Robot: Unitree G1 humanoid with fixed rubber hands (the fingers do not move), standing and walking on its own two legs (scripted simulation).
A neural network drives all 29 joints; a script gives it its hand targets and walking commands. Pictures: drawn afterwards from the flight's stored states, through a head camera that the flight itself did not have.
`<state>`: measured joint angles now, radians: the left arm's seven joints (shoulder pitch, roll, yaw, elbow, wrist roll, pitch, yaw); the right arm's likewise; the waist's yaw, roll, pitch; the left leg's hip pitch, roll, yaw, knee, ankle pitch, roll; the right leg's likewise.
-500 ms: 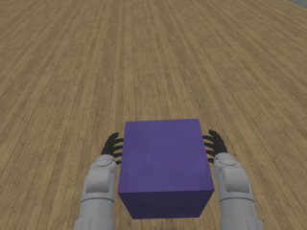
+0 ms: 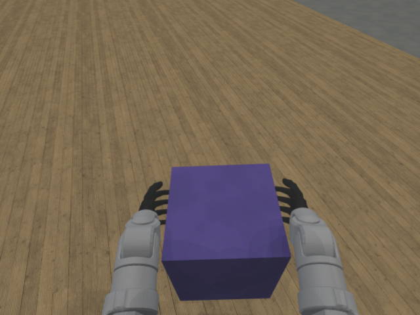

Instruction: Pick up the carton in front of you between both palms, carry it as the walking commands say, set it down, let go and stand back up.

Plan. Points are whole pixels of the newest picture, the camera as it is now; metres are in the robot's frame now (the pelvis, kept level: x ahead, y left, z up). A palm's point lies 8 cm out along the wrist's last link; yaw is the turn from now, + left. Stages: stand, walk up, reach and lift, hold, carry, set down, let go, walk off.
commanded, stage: hold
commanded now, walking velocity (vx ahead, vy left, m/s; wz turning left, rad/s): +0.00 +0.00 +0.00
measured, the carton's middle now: (222, 235) +0.30 -0.01 -0.05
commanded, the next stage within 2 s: set down in 0.02 s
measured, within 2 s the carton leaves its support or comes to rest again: neither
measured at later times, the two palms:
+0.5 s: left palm (140, 233) +0.31 +0.18 -0.06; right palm (265, 216) +0.35 -0.11 -0.05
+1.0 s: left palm (141, 257) +0.32 +0.21 -0.23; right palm (242, 233) +0.39 -0.08 -0.22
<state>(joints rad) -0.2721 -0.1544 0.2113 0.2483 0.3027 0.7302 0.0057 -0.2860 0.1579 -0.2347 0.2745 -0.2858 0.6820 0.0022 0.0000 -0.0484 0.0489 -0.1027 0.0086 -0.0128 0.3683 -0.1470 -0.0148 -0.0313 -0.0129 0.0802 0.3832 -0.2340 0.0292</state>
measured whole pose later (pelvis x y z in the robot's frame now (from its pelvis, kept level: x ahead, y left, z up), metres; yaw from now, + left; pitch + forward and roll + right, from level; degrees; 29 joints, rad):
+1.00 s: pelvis -0.06 -0.02 -0.16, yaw +0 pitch +39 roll +0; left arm -0.71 -0.11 0.55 0.51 0.28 0.32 -0.01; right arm -0.83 0.11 -0.39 0.66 -0.29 0.29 -0.05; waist 0.11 -0.08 -0.20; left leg -1.60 0.01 -0.07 1.25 -0.33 -0.06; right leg -1.53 0.08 0.07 1.32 -0.47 0.02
